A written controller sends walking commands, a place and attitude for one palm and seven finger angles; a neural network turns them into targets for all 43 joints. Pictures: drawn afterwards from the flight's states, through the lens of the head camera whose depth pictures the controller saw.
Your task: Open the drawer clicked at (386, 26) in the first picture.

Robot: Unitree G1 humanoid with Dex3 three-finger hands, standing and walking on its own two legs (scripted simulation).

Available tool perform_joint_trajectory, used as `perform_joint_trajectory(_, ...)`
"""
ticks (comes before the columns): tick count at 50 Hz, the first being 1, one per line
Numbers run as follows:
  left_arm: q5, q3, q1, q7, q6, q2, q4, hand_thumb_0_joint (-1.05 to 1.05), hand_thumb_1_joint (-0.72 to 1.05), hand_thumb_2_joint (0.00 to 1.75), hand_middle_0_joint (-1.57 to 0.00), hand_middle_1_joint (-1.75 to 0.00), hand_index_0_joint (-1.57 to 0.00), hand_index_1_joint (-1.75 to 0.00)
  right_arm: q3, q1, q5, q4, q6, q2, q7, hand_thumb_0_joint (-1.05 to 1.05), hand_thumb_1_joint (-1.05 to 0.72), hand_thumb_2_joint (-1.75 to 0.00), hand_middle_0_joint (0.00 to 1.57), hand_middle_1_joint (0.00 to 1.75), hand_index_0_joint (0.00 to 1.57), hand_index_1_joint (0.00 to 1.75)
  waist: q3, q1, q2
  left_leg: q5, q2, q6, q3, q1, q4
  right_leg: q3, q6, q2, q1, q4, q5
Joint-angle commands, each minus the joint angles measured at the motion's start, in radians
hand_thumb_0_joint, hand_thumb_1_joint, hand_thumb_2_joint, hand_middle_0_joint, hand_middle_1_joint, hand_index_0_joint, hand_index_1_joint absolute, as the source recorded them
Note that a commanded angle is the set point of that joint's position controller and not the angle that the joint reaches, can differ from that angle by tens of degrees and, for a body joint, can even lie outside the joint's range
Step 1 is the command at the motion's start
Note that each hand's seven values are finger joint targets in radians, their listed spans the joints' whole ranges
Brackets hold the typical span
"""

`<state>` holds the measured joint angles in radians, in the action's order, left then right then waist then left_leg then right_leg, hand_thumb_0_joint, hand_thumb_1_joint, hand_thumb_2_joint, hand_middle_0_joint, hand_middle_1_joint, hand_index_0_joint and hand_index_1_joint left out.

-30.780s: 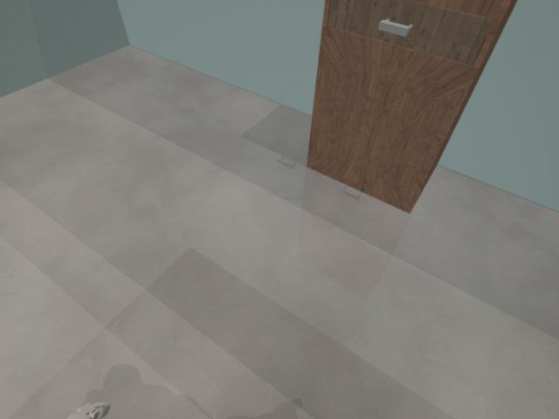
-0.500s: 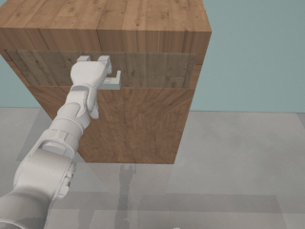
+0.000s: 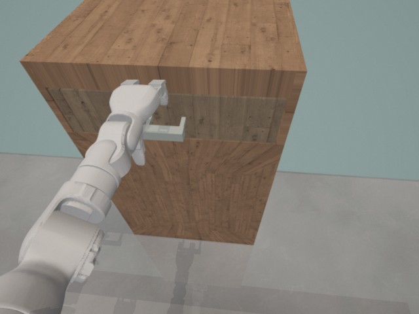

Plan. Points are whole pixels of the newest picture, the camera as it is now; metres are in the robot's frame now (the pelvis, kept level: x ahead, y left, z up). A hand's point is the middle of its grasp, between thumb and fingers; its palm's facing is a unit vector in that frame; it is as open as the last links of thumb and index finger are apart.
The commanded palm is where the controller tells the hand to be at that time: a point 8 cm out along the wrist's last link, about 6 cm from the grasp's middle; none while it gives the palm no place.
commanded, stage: lift the fingers back up to retry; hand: left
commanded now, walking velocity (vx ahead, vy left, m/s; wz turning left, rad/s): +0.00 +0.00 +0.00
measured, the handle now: (164, 126) +0.52 +0.11 +0.05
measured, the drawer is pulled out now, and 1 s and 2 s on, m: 0.00 0.00 0.00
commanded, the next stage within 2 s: re-aim the fingers above the handle in 0.02 s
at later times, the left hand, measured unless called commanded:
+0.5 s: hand (146, 127) +0.46 +0.13 +0.11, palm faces -0.06 -0.03 -1.00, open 13.9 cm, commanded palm +0.45 +0.15 +0.17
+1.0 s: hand (143, 120) +0.48 +0.14 +0.11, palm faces -0.04 -0.03 -1.00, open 13.7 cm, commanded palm +0.46 +0.15 +0.17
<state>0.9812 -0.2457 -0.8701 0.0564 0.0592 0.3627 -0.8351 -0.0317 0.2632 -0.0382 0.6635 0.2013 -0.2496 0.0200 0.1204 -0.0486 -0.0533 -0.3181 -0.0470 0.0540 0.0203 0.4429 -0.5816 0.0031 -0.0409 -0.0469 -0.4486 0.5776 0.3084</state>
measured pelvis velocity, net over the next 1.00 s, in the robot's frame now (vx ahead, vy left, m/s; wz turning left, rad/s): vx -0.01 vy -0.01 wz -0.01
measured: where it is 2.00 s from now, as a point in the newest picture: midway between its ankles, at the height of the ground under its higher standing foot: outside the picture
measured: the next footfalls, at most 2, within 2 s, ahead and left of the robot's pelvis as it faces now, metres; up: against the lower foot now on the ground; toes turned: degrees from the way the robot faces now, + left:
none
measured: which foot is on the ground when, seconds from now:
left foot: down 0.00-1.00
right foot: down 0.00-1.00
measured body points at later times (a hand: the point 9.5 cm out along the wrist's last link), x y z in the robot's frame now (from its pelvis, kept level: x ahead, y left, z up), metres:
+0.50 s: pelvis -0.01 -0.01 +0.00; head +0.04 -0.03 +0.45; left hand +0.46 +0.14 +0.16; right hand +0.06 -0.27 -0.14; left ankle -0.03 +0.08 -0.73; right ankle -0.02 -0.09 -0.73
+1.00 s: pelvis -0.01 -0.01 +0.00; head +0.04 -0.02 +0.45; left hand +0.48 +0.14 +0.16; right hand +0.03 -0.27 -0.13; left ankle -0.03 +0.08 -0.73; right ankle -0.02 -0.09 -0.73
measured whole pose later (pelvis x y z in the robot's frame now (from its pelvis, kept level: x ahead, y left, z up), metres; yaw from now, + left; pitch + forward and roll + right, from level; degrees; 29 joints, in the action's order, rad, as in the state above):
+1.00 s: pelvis -0.01 -0.01 +0.00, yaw -1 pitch +12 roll +0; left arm 1.00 -0.19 -0.92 0.08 0.00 0.42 -0.93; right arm -0.03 0.32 -0.04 0.67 0.17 -0.25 0.04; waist 0.11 -0.09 -0.04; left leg -0.31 -0.03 0.05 0.03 0.50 -0.59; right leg 0.00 -0.05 -0.06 -0.50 0.59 0.29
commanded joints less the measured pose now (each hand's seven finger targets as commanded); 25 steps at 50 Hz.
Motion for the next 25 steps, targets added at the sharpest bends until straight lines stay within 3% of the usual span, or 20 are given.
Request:
perform_joint_trajectory(1, 0.0, 0.086, -0.468, 0.027, -0.053, 0.174, 0.232, 0.0, -0.5, 0.3, -0.3, -1.2, -0.3, -1.2, -0.043, 0.011, 0.008, -0.1, -0.025, -0.131, 0.021, 0.0, -0.9, -0.9, 0.2, 0.3, 0.2, 0.3, 0.347, -0.014, 0.08, 0.469, 0.021, -0.006, -0.014, -0.205, 0.013, -0.016, -0.004, 0.012, 0.147, -0.035, -0.415)
perform_joint_trajectory(3, 0.001, 0.105, -0.493, 0.044, -0.065, 0.195, 0.233, 0.0, -0.5, 0.3, -0.3, -1.2, -0.3, -1.2, -0.04, 0.008, 0.007, -0.095, -0.028, -0.128, 0.021, 0.0, -0.9, -0.9, 0.2, 0.3, 0.2, 0.3, 0.333, -0.017, 0.086, 0.44, 0.022, -0.007, -0.013, -0.191, 0.013, -0.019, -0.002, 0.012, 0.135, -0.033, -0.398)
perform_joint_trajectory(5, 0.005, 0.113, -0.492, 0.068, -0.072, 0.201, 0.258, 0.0, -0.5, 0.3, -0.3, -1.2, -0.3, -1.2, -0.041, -0.001, 0.012, -0.1, -0.033, -0.119, 0.02, 0.0, -0.9, -0.9, 0.2, 0.3, 0.2, 0.3, 0.376, -0.005, 0.062, 0.449, 0.016, -0.006, -0.007, -0.198, 0.008, -0.024, -0.003, 0.014, 0.158, -0.028, -0.414)
perform_joint_trajectory(6, 0.012, 0.158, -0.486, 0.08, -0.072, 0.252, 0.249, 0.0, -0.5, 0.3, -0.3, -1.2, -0.3, -1.2, -0.042, -0.001, 0.014, -0.094, -0.033, -0.123, 0.021, 0.0, -0.9, -0.9, 0.2, 0.3, 0.2, 0.3, 0.389, 0.004, 0.063, 0.459, 0.018, -0.008, -0.006, -0.189, 0.007, -0.025, -0.004, 0.015, 0.176, -0.025, -0.421)
perform_joint_trajectory(11, 0.023, 0.172, -0.475, 0.103, -0.031, 0.28, 0.192, 0.0, -0.5, 0.3, -0.3, -1.2, -0.3, -1.2, -0.036, -0.011, 0.013, -0.085, -0.033, -0.128, 0.024, 0.0, -0.9, -0.9, 0.2, 0.3, 0.2, 0.3, 0.382, 0.002, 0.079, 0.417, 0.013, -0.007, 0.004, -0.143, 0.017, -0.033, 0.001, 0.021, 0.212, -0.032, -0.433)
perform_joint_trajectory(13, 0.021, 0.122, -0.485, 0.087, -0.017, 0.233, 0.176, 0.0, -0.5, 0.3, -0.3, -1.2, -0.3, -1.2, -0.035, -0.01, 0.006, -0.085, -0.033, -0.127, 0.025, 0.0, -0.9, -0.9, 0.2, 0.3, 0.2, 0.3, 0.347, -0.021, 0.087, 0.377, 0.015, -0.004, 0.005, -0.14, 0.022, -0.032, 0.006, 0.021, 0.187, -0.044, -0.413)
perform_joint_trajectory(15, 0.01, 0.086, -0.497, 0.062, -0.022, 0.197, 0.199, 0.0, -0.5, 0.3, -0.3, -1.2, -0.3, -1.2, -0.04, -0.003, 0.004, -0.09, -0.036, -0.128, 0.027, 0.0, -0.9, -0.9, 0.2, 0.3, 0.2, 0.3, 0.354, -0.029, 0.065, 0.368, 0.012, -0.001, 0.003, -0.164, 0.023, -0.033, 0.006, 0.022, 0.179, -0.053, -0.401)
perform_joint_trajectory(17, 0.004, 0.084, -0.493, 0.033, -0.045, 0.199, 0.215, 0.0, -0.5, 0.3, -0.3, -1.2, -0.3, -1.2, -0.043, 0.007, 0.004, -0.092, -0.035, -0.13, 0.029, 0.0, -0.9, -0.9, 0.2, 0.3, 0.2, 0.3, 0.37, -0.032, 0.072, 0.385, 0.011, 0.002, -0.003, -0.182, 0.02, -0.034, 0.007, 0.021, 0.185, -0.053, -0.413)
perform_joint_trajectory(18, -0.01, 0.049, -0.507, 0.022, -0.058, 0.158, 0.239, 0.0, -0.5, 0.3, -0.3, -1.2, -0.3, -1.2, -0.045, 0.009, 0.005, -0.095, -0.038, -0.127, 0.029, 0.0, -0.9, -0.9, 0.2, 0.3, 0.2, 0.3, 0.364, -0.04, 0.065, 0.384, 0.009, 0.003, -0.003, -0.19, 0.018, -0.034, 0.008, 0.021, 0.177, -0.056, -0.417)
perform_joint_trajectory(20, -0.016, 0.068, -0.493, 0.013, -0.079, 0.178, 0.213, 0.0, -0.5, 0.3, -0.3, -1.2, -0.3, -1.2, -0.043, 0.018, 0.003, -0.086, -0.039, -0.129, 0.031, 0.0, -0.9, -0.9, 0.2, 0.3, 0.2, 0.3, 0.319, -0.043, 0.069, 0.35, 0.009, 0.002, -0.009, -0.173, 0.022, -0.033, 0.007, 0.02, 0.153, -0.062, -0.382)
perform_joint_trajectory(22, -0.024, 0.079, -0.523, 0.018, -0.101, 0.191, 0.22, 0.0, -0.5, 0.3, -0.3, -1.2, -0.3, -1.2, -0.041, 0.022, 0.004, -0.081, -0.044, -0.131, 0.031, 0.0, -0.9, -0.9, 0.2, 0.3, 0.2, 0.3, 0.317, -0.044, 0.075, 0.336, 0.01, 0.001, -0.012, -0.163, 0.025, -0.034, 0.007, 0.021, 0.143, -0.062, -0.359)
perform_joint_trajectory(25, -0.007, 0.155, -0.531, 0.059, -0.105, 0.28, 0.171, 0.0, -0.5, 0.3, -0.3, -1.2, -0.3, -1.2, -0.037, 0.038, 0.005, -0.066, -0.049, -0.135, 0.033, 0.0, -0.9, -0.9, 0.2, 0.3, 0.2, 0.3, 0.32, -0.03, 0.078, 0.309, 0.009, -0.003, -0.011, -0.115, 0.025, -0.039, 0.004, 0.022, 0.148, -0.05, -0.334)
